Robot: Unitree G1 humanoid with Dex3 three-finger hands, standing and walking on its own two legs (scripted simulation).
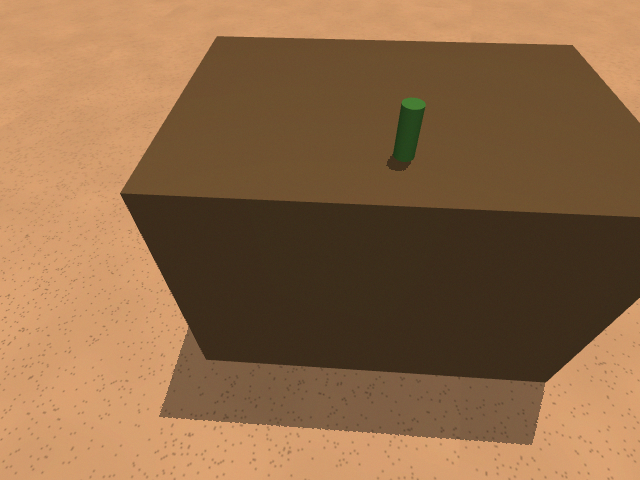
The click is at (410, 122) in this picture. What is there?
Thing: slim round
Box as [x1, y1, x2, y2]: [393, 98, 425, 161]
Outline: 417,98 406,98 401,103 393,152 394,157 401,161 411,160 414,156 425,105 422,100
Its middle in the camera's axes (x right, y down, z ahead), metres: +0.18 -0.22 +0.79
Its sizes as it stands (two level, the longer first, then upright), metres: 0.046 0.046 0.121
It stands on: a support 0.75 m high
